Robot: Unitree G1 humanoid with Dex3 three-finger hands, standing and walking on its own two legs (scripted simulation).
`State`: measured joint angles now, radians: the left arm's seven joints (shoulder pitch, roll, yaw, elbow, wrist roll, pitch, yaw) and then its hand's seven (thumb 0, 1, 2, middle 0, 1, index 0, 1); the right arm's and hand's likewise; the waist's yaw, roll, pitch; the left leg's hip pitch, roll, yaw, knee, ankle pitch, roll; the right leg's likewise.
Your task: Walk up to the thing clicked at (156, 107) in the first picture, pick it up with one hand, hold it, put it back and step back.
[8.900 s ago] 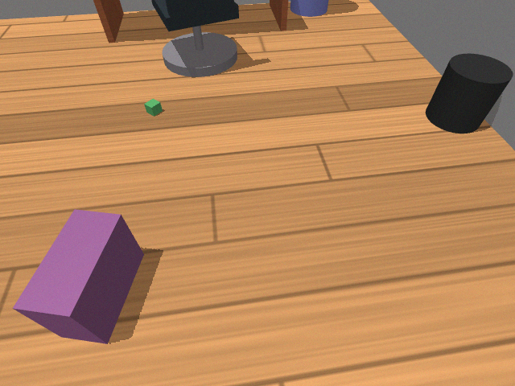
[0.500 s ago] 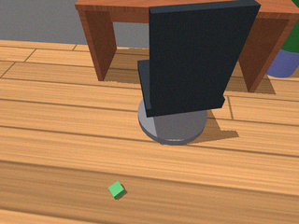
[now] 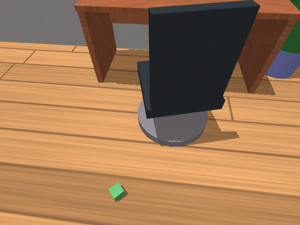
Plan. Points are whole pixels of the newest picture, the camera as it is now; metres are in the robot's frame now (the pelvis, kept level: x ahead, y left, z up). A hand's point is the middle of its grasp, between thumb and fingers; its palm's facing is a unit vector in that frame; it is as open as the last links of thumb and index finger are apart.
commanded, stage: stand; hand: left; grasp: from above
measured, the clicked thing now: (116, 191) +0.41 +0.24 -0.75
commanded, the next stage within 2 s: rise first in 0.36 s
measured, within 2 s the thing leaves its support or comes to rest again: neither
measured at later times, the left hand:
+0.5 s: hand out of the picture +0.07 +0.26 -0.16, palm faces -0.01 -0.94 -0.34, open 7.4 cm
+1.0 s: hand out of the picture +0.13 +0.27 -0.22, palm faces -0.10 -0.87 -0.48, open 13.0 cm
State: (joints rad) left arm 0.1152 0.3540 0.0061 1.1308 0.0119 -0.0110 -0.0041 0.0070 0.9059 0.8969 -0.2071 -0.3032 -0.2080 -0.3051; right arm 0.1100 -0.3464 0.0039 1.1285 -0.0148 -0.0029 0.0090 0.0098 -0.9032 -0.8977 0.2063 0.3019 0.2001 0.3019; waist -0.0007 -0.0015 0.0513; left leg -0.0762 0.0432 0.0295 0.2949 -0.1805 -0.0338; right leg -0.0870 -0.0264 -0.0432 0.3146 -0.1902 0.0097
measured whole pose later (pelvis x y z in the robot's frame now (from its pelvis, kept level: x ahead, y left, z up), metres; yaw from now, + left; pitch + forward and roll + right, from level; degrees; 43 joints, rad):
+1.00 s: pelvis -0.02 +0.02 -0.06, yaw +0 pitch +13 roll -1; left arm 0.09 0.28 0.14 0.76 0.26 0.16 0.08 0.00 -0.32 0.86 -0.23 -0.88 -0.22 -0.90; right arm 0.24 -0.23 -0.04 0.65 0.00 -0.08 -0.01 0.01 -0.89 -0.89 0.21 0.30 0.20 0.30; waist -0.02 -0.01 -0.07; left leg -0.71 0.04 0.01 0.93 -0.45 -0.01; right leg -0.70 -0.05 -0.03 0.90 -0.43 0.03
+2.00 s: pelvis -0.10 +0.01 -0.35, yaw -3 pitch +35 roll -3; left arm -0.69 0.39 0.10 1.26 0.81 0.27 0.55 0.00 -0.42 0.93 -0.24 -0.91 -0.23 -0.93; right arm 0.06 -0.22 -0.02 0.85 -0.11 -0.17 0.07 0.01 -0.89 -0.89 0.21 0.30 0.20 0.30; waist -0.10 0.02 -0.17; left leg -2.00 0.06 -0.08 2.05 -0.66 -0.03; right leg -1.98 -0.03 -0.04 2.01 -0.64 0.01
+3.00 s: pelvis -0.10 +0.02 -0.46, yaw -6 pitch +34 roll -6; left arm -1.07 0.63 0.34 1.65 0.89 0.21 0.60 0.00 -0.44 0.91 -0.22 -0.96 -0.21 -0.96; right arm 0.15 -0.30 0.03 0.88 -0.18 -0.29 0.30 0.01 -0.91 -0.90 0.20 0.30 0.20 0.30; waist -0.23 0.03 -0.01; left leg -2.33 0.04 -0.13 2.42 -0.70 -0.02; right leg -2.29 -0.02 -0.04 2.34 -0.66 0.03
